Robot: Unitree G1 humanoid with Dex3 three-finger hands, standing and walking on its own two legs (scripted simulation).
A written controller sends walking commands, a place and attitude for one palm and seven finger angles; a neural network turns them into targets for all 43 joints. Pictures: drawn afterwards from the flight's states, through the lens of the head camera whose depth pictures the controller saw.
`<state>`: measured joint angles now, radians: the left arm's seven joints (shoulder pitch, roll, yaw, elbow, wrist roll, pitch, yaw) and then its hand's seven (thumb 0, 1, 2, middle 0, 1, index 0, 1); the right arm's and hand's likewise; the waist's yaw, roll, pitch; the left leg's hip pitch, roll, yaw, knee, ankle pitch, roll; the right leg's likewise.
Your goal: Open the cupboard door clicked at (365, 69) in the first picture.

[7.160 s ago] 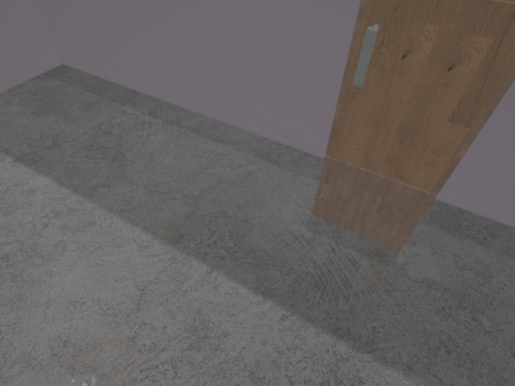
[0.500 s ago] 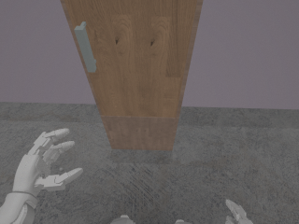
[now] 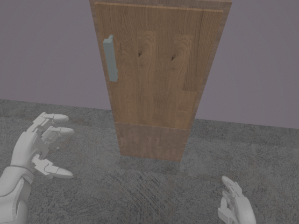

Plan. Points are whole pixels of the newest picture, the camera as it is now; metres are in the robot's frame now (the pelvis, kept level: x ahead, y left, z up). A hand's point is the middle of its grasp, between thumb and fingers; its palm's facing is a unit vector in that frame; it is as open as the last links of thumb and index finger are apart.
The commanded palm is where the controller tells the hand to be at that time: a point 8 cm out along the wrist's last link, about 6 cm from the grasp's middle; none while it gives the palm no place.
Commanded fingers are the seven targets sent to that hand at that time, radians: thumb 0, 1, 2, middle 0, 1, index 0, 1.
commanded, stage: raise the hand with hooked fingers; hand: left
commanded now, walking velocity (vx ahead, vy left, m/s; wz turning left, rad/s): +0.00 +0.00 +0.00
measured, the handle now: (112, 58) +0.64 +0.20 +0.10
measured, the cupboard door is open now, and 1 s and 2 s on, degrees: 0 0 0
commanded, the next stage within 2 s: move the hooked fingers beside the handle in 0.78 s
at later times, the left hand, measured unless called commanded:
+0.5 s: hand (56, 127) +0.30 +0.26 +0.12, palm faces -0.02 -1.00 -0.02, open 14.0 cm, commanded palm +0.27 +0.30 +0.13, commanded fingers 0.00 -0.50 0.30 -0.30 -1.20 -0.30 -1.20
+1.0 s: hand (59, 127) +0.30 +0.25 +0.12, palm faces +0.01 -1.00 -0.02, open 14.0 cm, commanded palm +0.29 +0.30 +0.12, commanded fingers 0.00 -0.50 0.30 -0.30 -1.20 -0.30 -1.20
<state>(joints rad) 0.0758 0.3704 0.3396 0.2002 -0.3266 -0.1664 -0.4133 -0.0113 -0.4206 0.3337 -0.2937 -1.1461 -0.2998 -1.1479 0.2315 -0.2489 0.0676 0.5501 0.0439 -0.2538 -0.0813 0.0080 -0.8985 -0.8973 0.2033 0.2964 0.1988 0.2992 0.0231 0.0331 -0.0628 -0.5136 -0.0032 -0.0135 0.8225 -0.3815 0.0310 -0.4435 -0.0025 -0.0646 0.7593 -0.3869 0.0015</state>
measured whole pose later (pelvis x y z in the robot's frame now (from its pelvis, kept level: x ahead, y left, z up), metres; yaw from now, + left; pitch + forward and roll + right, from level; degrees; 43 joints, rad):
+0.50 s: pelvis +0.00 -0.01 +0.01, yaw -1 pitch +3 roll -1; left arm -0.10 0.45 0.44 0.39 -0.35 -0.09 -0.53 -0.02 -0.50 0.30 -0.30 -1.20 -0.30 -1.20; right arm 0.29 -0.30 0.05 0.58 0.06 -0.21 -0.09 0.01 -0.90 -0.90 0.20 0.30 0.20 0.30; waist 0.00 0.04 -0.04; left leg -0.44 0.01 0.00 0.72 -0.34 0.02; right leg -0.38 0.01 -0.05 0.67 -0.35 -0.01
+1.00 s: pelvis +0.00 -0.02 +0.01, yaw +0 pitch +3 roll -1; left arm -0.16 0.44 0.43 0.47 -0.34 -0.12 -0.52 -0.02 -0.50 0.30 -0.30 -1.20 -0.31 -1.20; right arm 0.26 -0.28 0.06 0.58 0.06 -0.21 -0.11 0.01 -0.90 -0.90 0.20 0.30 0.20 0.30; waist 0.02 0.04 -0.04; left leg -0.44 0.02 -0.02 0.73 -0.33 0.00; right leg -0.39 0.02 -0.07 0.69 -0.35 -0.03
